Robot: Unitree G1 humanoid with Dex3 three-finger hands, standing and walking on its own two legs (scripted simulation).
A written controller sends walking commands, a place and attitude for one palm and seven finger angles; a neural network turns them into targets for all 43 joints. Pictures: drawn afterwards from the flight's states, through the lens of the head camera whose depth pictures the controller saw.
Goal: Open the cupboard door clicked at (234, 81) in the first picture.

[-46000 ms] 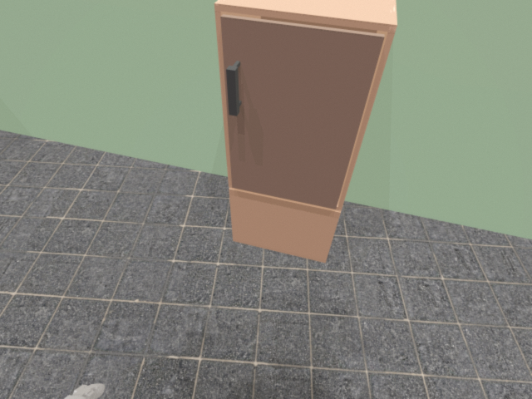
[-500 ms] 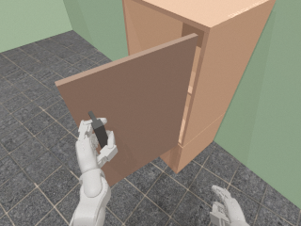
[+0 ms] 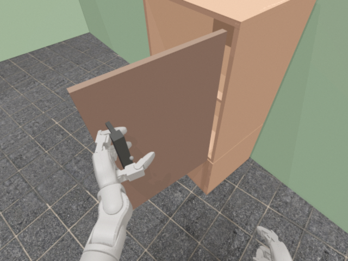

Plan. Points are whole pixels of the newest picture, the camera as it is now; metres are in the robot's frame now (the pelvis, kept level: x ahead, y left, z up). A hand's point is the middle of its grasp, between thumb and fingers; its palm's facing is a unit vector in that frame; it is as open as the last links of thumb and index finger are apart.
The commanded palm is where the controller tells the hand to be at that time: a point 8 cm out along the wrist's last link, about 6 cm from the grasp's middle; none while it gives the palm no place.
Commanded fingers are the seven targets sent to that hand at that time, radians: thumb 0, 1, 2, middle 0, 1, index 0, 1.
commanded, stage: open thumb and fingers to let go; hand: left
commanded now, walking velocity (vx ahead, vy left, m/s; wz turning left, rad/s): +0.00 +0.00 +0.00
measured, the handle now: (119, 147) +0.36 +0.16 +0.07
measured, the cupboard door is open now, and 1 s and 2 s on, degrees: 86 88 87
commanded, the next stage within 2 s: slide the hand sideways off the handle in 0.42 s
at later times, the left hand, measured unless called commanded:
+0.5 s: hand (132, 160) +0.32 +0.11 +0.08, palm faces +0.36 -0.93 +0.00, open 14.7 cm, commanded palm +0.28 +0.15 +0.07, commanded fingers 0.00 -0.50 0.30 -0.15 -0.30 -0.15 -0.30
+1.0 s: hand (127, 176) +0.28 +0.12 +0.07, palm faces -0.09 -1.00 +0.00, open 16.2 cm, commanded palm +0.25 +0.18 +0.07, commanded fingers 0.00 -0.50 0.30 -0.15 -0.30 -0.15 -0.30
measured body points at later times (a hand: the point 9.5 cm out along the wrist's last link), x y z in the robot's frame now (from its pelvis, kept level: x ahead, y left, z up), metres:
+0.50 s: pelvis -0.01 +0.02 +0.00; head +0.01 +0.01 +0.45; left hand +0.30 +0.16 +0.08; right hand +0.16 -0.19 -0.10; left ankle -0.02 +0.13 -0.71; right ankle +0.05 -0.07 -0.71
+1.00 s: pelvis +0.00 +0.04 +0.00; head +0.02 +0.03 +0.45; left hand +0.28 +0.17 +0.07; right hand +0.16 -0.19 -0.09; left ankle -0.02 +0.13 -0.71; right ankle +0.05 -0.07 -0.71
